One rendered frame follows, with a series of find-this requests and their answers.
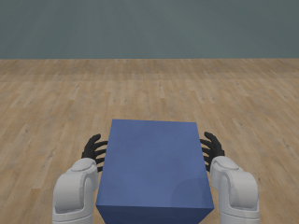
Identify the left robot forearm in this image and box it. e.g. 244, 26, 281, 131
52, 158, 99, 224

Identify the right robot forearm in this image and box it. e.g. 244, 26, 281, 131
209, 156, 260, 224

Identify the left robot hand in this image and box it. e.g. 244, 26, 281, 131
81, 133, 108, 173

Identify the carton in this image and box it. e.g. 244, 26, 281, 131
95, 119, 215, 224

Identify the right robot hand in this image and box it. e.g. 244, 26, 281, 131
200, 132, 225, 172

